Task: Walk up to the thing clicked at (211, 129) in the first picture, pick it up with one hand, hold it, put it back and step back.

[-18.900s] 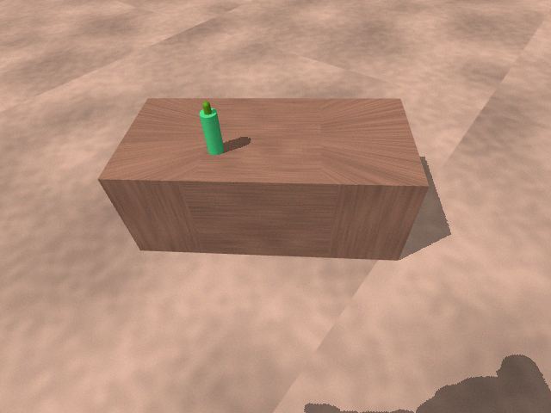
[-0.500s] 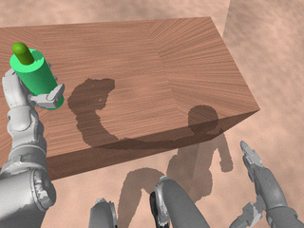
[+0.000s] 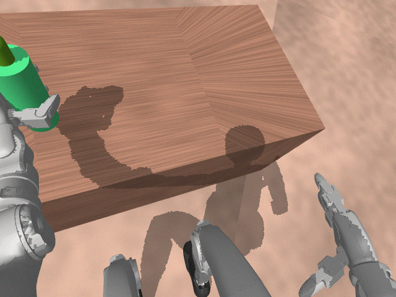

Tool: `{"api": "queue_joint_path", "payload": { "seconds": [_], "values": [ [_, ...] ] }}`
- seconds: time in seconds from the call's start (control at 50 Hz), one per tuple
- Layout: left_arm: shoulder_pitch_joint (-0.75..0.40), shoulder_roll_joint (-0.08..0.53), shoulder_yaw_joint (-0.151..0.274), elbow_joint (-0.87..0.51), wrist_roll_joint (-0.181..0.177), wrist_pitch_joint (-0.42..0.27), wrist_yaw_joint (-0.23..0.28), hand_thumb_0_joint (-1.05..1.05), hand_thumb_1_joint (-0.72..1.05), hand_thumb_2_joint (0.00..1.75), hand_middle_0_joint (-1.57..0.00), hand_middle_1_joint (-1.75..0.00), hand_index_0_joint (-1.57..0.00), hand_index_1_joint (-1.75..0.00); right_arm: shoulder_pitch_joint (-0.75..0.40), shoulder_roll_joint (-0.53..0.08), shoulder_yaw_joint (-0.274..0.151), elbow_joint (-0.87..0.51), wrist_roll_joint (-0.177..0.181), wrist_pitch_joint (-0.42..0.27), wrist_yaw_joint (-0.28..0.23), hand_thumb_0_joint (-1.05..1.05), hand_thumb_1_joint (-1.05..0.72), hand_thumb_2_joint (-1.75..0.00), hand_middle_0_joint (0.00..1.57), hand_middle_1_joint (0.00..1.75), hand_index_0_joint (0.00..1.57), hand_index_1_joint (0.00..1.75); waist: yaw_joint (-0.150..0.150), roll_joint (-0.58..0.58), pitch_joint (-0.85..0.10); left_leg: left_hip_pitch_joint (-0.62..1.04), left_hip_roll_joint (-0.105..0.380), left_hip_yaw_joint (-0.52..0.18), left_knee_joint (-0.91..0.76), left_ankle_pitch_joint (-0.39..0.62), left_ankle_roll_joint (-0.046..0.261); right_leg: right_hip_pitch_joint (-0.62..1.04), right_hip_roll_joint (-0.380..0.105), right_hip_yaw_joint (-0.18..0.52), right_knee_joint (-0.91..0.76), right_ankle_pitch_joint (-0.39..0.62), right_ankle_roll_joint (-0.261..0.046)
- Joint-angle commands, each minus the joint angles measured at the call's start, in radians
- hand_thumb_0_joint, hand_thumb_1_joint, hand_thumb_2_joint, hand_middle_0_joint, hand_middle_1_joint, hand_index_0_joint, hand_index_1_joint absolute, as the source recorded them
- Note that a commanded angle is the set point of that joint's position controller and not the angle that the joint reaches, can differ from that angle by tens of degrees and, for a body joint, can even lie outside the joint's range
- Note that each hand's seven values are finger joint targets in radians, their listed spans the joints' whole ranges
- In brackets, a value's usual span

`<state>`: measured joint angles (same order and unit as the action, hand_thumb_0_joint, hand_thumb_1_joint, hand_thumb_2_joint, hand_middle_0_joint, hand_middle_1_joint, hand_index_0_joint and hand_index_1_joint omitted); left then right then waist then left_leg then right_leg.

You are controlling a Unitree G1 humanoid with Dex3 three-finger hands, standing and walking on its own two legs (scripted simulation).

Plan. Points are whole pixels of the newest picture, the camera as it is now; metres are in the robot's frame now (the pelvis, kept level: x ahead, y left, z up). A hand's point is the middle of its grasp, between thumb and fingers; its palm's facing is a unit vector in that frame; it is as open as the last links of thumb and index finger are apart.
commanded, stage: lower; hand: left
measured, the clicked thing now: (22, 86) +0.55 +0.19 +0.02
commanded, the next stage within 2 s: loosen in 0.94 s
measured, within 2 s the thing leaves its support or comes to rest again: rests again in 0.82 s
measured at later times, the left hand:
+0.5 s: hand (41, 107) +0.56 +0.19 -0.07, palm faces +0.17 -0.98 -0.02, open 8.5 cm
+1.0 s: hand (48, 113) +0.56 +0.19 -0.10, palm faces +0.17 -0.98 -0.03, open 8.5 cm
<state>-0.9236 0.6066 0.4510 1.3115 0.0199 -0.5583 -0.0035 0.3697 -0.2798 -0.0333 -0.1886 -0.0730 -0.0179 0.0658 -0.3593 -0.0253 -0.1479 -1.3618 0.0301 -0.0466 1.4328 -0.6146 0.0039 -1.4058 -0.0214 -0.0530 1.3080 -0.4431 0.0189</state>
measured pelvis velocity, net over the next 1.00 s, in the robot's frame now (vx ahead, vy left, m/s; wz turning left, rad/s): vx -0.02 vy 0.00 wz -0.03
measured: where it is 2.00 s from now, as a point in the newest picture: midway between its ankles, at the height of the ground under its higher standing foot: outside the picture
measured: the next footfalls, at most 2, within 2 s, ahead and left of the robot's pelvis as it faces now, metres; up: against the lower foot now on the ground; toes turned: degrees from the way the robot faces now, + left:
none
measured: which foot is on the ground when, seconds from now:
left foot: down 0.00-1.00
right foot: down 0.00-1.00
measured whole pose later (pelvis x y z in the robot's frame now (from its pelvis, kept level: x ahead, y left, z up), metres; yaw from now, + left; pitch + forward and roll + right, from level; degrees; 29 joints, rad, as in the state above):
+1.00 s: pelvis -0.02 +0.00 -0.05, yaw -2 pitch +36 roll -6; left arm -0.98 0.74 0.49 1.32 0.09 -0.55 0.02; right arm 0.38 -0.31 -0.03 -0.33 -0.08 -0.03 0.09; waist -0.47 -0.04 -0.15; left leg -1.62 0.03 -0.07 1.64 -0.65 0.01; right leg -1.65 -0.02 -0.06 1.48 -0.46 0.02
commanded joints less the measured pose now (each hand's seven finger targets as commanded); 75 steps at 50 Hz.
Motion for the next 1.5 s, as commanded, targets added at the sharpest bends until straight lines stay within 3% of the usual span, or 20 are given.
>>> {"api": "queue_joint_path", "payload": {
  "seconds": [0.0, 0.08, 0.22, 0.62, 0.64, 0.74, 0.82, 0.86, 0.88, 0.92, 1.02, 1.04, 1.06, 1.14, 1.18, 1.22, 1.28, 1.36, 1.38, 1.48],
  "values": [
    [-0.442, 0.237, 0.020, -0.202, -0.001, -0.100, -0.006, 0.00, 0.32, 1.36, -1.39, -1.51, -1.40, -1.51, 0.055, -0.172, -0.116, -0.181, 0.004, -0.054, -0.016, 0.00, 0.54, -0.05, 0.05, 0.05, 0.05, 0.05, -0.011, 0.317, -0.599, 0.344, -0.020, -0.020, -0.151, 0.398, -0.012, 0.364, 0.042, 0.009, -0.066, 0.268, -0.055],
    [-0.475, 0.262, 0.038, -0.225, -0.007, -0.111, -0.002, 0.00, 0.30, 1.35, -1.40, -1.51, -1.41, -1.52, 0.045, -0.194, -0.138, -0.225, 0.006, -0.064, -0.017, 0.00, 0.53, -0.05, 0.05, 0.05, 0.05, 0.05, -0.029, 0.321, -0.638, 0.296, -0.027, -0.015, -0.130, 0.351, -0.004, 0.386, 0.037, 0.023, -0.054, 0.260, -0.049],
    [-0.482, 0.318, 0.046, -0.255, 0.009, -0.112, -0.006, 0.00, 0.26, 1.34, -1.38, -1.50, -1.39, -1.50, 0.072, -0.202, -0.136, -0.219, 0.004, -0.058, -0.013, 0.00, 0.53, -0.06, 0.05, 0.05, 0.05, 0.05, -0.032, 0.419, -0.681, 0.355, -0.017, -0.028, -0.093, 0.450, -0.020, 0.312, 0.041, 0.010, -0.003, 0.306, -0.057],
    [-0.495, 0.340, 0.045, -0.218, 0.044, -0.091, 0.010, 0.00, 0.28, 1.33, -1.38, -1.50, -1.40, -1.50, 0.071, -0.211, -0.153, -0.284, 0.005, -0.060, -0.014, 0.00, 0.53, -0.05, 0.05, 0.05, 0.05, 0.05, -0.080, 0.433, -0.643, 0.248, -0.015, -0.028, -0.043, 0.340, -0.012, 0.232, 0.046, 0.003, 0.038, 0.225, -0.055],
    [-0.506, 0.316, 0.021, -0.227, 0.047, -0.092, 0.009, 0.00, 0.28, 1.34, -1.39, -1.51, -1.41, -1.51, 0.043, -0.205, -0.148, -0.308, 0.007, -0.065, -0.013, 0.00, 0.53, -0.06, 0.05, 0.05, 0.05, 0.05, -0.080, 0.419, -0.643, 0.240, -0.016, -0.029, -0.045, 0.318, -0.012, 0.231, 0.046, 0.003, 0.037, 0.210, -0.054],
    [-0.499, 0.349, 0.047, -0.234, 0.045, -0.091, 0.011, 0.00, 0.27, 1.30, -1.36, -1.47, -1.37, -1.47, 0.082, -0.217, -0.156, -0.292, 0.006, -0.062, -0.010, 0.00, 0.54, -0.05, 0.05, 0.05, 0.05, 0.05, -0.081, 0.489, -0.659, 0.332, -0.003, -0.047, -0.032, 0.427, -0.030, 0.155, 0.051, -0.015, 0.064, 0.242, -0.062],
    [-0.497, 0.359, 0.047, -0.241, 0.058, -0.086, 0.017, 0.00, 0.24, 1.30, -1.35, -1.46, -1.37, -1.47, 0.080, -0.218, -0.157, -0.287, 0.000, -0.059, -0.006, 0.00, 0.53, -0.05, 0.05, 0.05, 0.05, 0.05, -0.080, 0.499, -0.666, 0.296, -0.008, -0.035, -0.012, 0.432, -0.024, 0.175, 0.049, -0.005, 0.074, 0.264, -0.060],
    [-0.525, 0.303, 0.021, -0.233, 0.047, -0.087, 0.013, 0.00, 0.24, 1.30, -1.35, -1.46, -1.36, -1.46, 0.054, -0.213, -0.146, -0.306, 0.001, -0.063, -0.003, 0.00, 0.53, -0.05, 0.05, 0.05, 0.05, 0.05, -0.093, 0.481, -0.642, 0.294, -0.006, -0.046, -0.018, 0.417, -0.027, 0.137, 0.052, -0.014, 0.075, 0.242, -0.062],
    [-0.504, 0.347, 0.051, -0.241, 0.053, -0.088, 0.019, 0.00, 0.25, 1.29, -1.35, -1.46, -1.36, -1.46, 0.064, -0.228, -0.165, -0.311, -0.001, -0.063, -0.005, 0.00, 0.53, -0.05, 0.05, 0.05, 0.05, 0.05, -0.093, 0.496, -0.669, 0.302, -0.004, -0.042, -0.010, 0.430, -0.026, 0.154, 0.051, -0.012, 0.079, 0.253, -0.061],
    [-0.509, 0.365, 0.045, -0.229, 0.067, -0.084, 0.024, 0.00, 0.25, 1.29, -1.34, -1.44, -1.35, -1.45, 0.073, -0.220, -0.149, -0.302, -0.001, -0.059, -0.003, 0.00, 0.54, -0.05, 0.05, 0.05, 0.05, 0.05, -0.083, 0.493, -0.664, 0.276, -0.009, -0.039, -0.004, 0.408, -0.024, 0.155, 0.050, -0.008, 0.088, 0.246, -0.061],
    [-0.512, 0.304, 0.008, -0.197, 0.068, -0.079, 0.021, 0.00, 0.26, 1.29, -1.35, -1.46, -1.37, -1.46, 0.057, -0.212, -0.138, -0.329, 0.003, -0.062, -0.001, 0.00, 0.54, -0.05, 0.05, 0.05, 0.05, 0.05, -0.102, 0.457, -0.612, 0.216, -0.012, -0.038, -0.011, 0.327, -0.020, 0.138, 0.048, -0.010, 0.081, 0.199, -0.059],
    [-0.508, 0.331, 0.022, -0.217, 0.069, -0.080, 0.022, 0.00, 0.28, 1.24, -1.43, -1.46, -1.45, -1.45, 0.054, -0.223, -0.155, -0.339, 0.004, -0.063, -0.004, 0.00, 0.54, -0.04, 0.05, 0.05, 0.05, 0.05, -0.103, 0.477, -0.644, 0.240, -0.008, -0.040, -0.004, 0.365, -0.022, 0.140, 0.049, -0.012, 0.089, 0.224, -0.060],
    [-0.505, 0.375, 0.047, -0.207, 0.073, -0.079, 0.028, 0.00, 0.20, 1.16, -1.35, -1.38, -1.38, -1.37, 0.070, -0.228, -0.161, -0.332, 0.003, -0.061, -0.006, 0.00, 0.54, -0.04, 0.05, 0.05, 0.05, 0.05, -0.096, 0.473, -0.659, 0.223, -0.011, -0.032, 0.007, 0.353, -0.018, 0.163, 0.047, -0.004, 0.090, 0.223, -0.056],
    [-0.505, 0.356, 0.059, -0.224, 0.043, -0.077, 0.022, 0.00, -0.05, 0.84, -1.17, -1.14, -1.21, -1.11, 0.090, -0.216, -0.158, -0.337, 0.005, -0.065, -0.005, 0.00, 0.53, -0.04, 0.05, 0.05, 0.05, 0.05, -0.100, 0.440, -0.655, 0.135, -0.023, -0.014, 0.020, 0.287, -0.004, 0.241, 0.036, 0.031, 0.073, 0.210, -0.044],
    [-0.512, 0.333, 0.034, -0.238, 0.048, -0.073, 0.014, 0.00, -0.14, 0.71, -1.11, -1.05, -1.15, -1.02, 0.092, -0.212, -0.154, -0.346, 0.007, -0.065, -0.004, 0.00, 0.52, -0.04, 0.05, 0.05, 0.05, 0.05, -0.106, 0.438, -0.657, 0.142, -0.021, -0.015, 0.019, 0.303, -0.004, 0.227, 0.039, 0.027, 0.073, 0.221, -0.046],
    [-0.512, 0.370, 0.048, -0.246, 0.058, -0.068, 0.016, 0.00, -0.25, 0.62, -1.04, -0.96, -1.08, -0.94, 0.111, -0.224, -0.171, -0.320, 0.007, -0.062, -0.007, 0.00, 0.52, -0.04, 0.05, 0.05, 0.05, 0.05, -0.101, 0.485, -0.663, 0.194, -0.019, -0.017, 0.020, 0.338, -0.012, 0.179, 0.042, 0.012, 0.086, 0.231, -0.052],
    [-0.517, 0.330, 0.028, -0.241, 0.055, -0.060, 0.018, 0.00, -0.43, 0.51, -0.83, -0.79, -0.86, -0.77, 0.085, -0.219, -0.163, -0.339, 0.010, -0.063, -0.006, 0.00, 0.53, -0.04, 0.05, 0.05, 0.05, 0.05, -0.100, 0.470, -0.631, 0.191, -0.017, -0.025, 0.004, 0.294, -0.015, 0.155, 0.042, 0.004, 0.081, 0.191, -0.055],
    [-0.498, 0.333, 0.035, -0.210, 0.058, -0.048, 0.023, 0.00, -0.48, 0.41, -0.70, -0.65, -0.73, -0.64, 0.097, -0.230, -0.168, -0.339, 0.012, -0.059, -0.007, 0.00, 0.54, -0.04, 0.05, 0.05, 0.05, 0.05, -0.096, 0.471, -0.632, 0.224, -0.012, -0.035, 0.002, 0.323, -0.020, 0.123, 0.048, -0.010, 0.091, 0.194, -0.059],
    [-0.516, 0.297, 0.012, -0.217, 0.056, -0.050, 0.021, 0.00, -0.49, 0.40, -0.66, -0.62, -0.68, -0.61, 0.078, -0.223, -0.155, -0.354, 0.013, -0.061, -0.004, 0.00, 0.54, -0.04, 0.05, 0.05, 0.05, 0.05, -0.100, 0.471, -0.625, 0.238, -0.011, -0.044, -0.007, 0.338, -0.026, 0.106, 0.048, -0.018, 0.094, 0.196, -0.061],
    [-0.496, 0.329, 0.037, -0.213, 0.058, -0.046, 0.026, 0.00, -0.53, 0.35, -0.58, -0.53, -0.60, -0.53, 0.110, -0.231, -0.169, -0.339, 0.010, -0.057, -0.005, 0.00, 0.53, -0.05, 0.05, 0.05, 0.05, 0.05, -0.101, 0.450, -0.643, 0.197, -0.015, -0.027, 0.011, 0.348, -0.014, 0.164, 0.047, -0.005, 0.092, 0.229, -0.055]
  ]
}}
